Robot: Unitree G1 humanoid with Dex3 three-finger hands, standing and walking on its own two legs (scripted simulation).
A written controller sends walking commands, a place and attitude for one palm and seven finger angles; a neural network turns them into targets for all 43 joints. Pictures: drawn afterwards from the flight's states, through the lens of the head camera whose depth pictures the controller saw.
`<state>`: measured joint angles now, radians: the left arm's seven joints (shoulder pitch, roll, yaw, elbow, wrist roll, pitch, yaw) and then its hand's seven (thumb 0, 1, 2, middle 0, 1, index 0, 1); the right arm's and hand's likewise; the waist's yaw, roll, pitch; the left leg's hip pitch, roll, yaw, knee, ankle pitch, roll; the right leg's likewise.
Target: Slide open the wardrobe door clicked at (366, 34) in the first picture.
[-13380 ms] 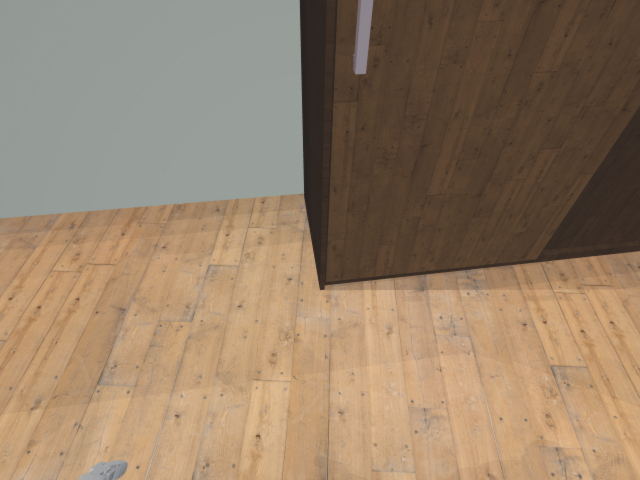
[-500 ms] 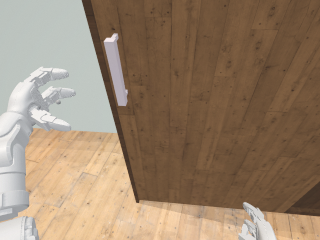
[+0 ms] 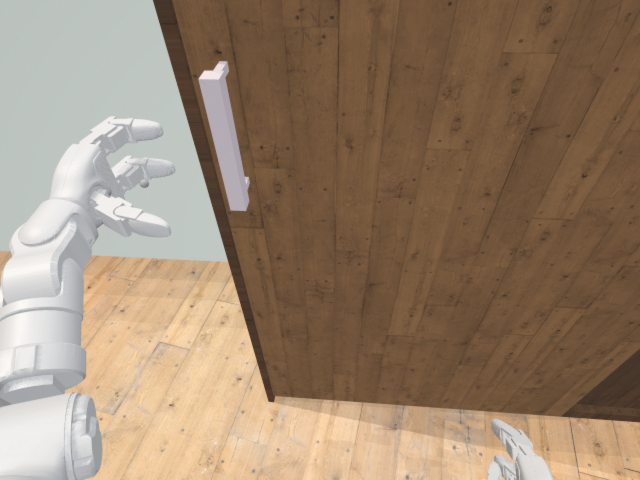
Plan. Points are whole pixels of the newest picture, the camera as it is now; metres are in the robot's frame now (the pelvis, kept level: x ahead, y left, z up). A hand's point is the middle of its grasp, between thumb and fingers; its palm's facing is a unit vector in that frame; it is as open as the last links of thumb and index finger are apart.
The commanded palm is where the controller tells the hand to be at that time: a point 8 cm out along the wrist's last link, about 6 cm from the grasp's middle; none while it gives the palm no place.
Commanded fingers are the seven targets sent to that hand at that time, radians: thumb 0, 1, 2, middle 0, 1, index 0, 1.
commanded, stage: move the hooked fingers beside the handle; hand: left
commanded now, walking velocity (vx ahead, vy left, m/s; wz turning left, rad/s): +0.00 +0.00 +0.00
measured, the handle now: (231, 140) +0.49 +0.15 +0.20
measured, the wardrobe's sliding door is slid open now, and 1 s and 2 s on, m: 0.00 0.00 0.00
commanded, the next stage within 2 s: feel for the door with the fingertips in 1.28 s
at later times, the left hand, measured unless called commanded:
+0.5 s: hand (172, 160) +0.43 +0.21 +0.20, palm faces +0.00 -1.00 -0.01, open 14.0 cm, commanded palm +0.41 +0.27 +0.21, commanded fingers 0.00 -0.50 0.30 -0.30 -1.20 -0.30 -1.20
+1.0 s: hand (166, 167) +0.41 +0.21 +0.21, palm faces +0.00 -1.00 -0.02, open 14.0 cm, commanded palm +0.39 +0.26 +0.21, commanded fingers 0.00 -0.50 0.30 -0.30 -1.20 -0.30 -1.20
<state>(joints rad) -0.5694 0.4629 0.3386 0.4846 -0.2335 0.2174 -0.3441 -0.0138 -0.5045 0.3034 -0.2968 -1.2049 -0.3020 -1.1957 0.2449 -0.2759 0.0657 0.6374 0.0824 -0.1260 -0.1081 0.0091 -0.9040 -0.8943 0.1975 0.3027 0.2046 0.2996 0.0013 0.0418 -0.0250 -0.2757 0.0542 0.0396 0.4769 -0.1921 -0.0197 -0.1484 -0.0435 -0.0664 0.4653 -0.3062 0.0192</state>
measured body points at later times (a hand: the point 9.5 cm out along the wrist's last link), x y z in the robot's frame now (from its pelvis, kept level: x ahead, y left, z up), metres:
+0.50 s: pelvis +0.01 +0.00 +0.00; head +0.01 -0.01 +0.45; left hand +0.43 +0.27 +0.21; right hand +0.11 -0.27 -0.11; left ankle +0.04 +0.13 -0.74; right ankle -0.04 -0.13 -0.74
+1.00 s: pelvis +0.00 +0.00 +0.00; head +0.00 -0.01 +0.45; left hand +0.40 +0.26 +0.21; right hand +0.14 -0.25 -0.10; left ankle +0.04 +0.13 -0.74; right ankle -0.04 -0.13 -0.74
